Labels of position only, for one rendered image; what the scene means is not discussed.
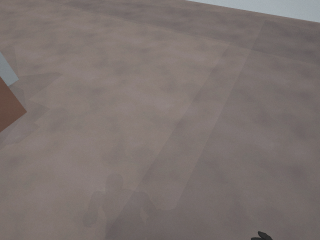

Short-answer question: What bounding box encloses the pedestal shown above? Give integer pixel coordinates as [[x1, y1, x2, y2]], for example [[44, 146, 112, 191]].
[[0, 77, 27, 132]]

